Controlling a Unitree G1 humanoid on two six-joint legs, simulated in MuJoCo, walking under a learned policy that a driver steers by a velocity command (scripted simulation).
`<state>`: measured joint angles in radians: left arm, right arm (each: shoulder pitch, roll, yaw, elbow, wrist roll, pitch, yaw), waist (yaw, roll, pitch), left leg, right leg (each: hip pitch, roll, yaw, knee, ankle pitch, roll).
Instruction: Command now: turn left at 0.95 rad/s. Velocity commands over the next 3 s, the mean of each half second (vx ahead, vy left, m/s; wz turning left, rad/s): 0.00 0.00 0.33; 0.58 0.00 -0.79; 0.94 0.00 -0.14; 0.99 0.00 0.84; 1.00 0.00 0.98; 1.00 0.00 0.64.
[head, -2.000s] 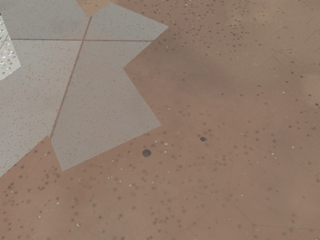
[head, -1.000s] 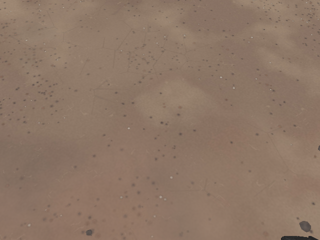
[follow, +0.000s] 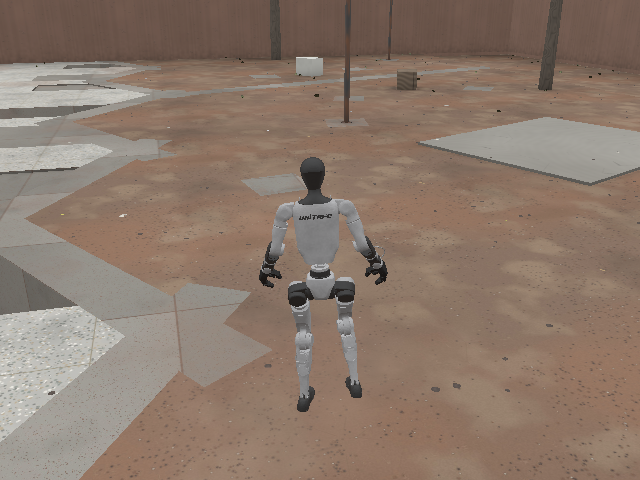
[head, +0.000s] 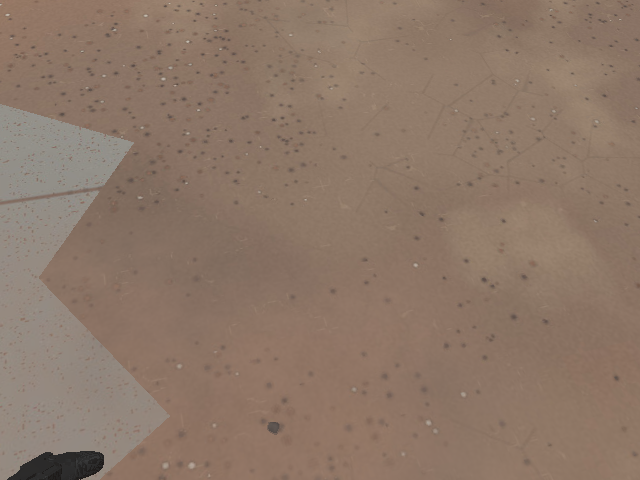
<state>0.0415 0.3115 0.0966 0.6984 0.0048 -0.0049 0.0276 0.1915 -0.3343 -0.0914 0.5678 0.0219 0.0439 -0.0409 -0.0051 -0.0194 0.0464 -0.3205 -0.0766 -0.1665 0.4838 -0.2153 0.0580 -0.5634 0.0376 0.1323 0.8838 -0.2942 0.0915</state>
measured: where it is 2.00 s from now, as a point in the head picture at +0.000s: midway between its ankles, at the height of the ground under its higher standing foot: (526, 250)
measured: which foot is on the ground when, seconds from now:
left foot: down 0.00-0.18, up 0.20-0.48, down 0.50-1.00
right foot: up 0.00-0.16, down 0.18-0.50, up 0.52-0.96, down 0.98-1.00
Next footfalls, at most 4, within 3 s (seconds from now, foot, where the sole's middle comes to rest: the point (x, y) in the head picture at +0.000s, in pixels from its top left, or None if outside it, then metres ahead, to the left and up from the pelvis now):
0.18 right None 0.13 -0.13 -0.78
0.50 left None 0.03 0.10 -0.78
0.98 right None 0.35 -0.24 -0.78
1.48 left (473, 320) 0.79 -0.39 -0.78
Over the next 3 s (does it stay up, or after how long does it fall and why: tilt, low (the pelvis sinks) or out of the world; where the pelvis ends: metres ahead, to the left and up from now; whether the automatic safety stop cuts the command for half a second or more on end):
stays up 1.89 -0.23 -0.01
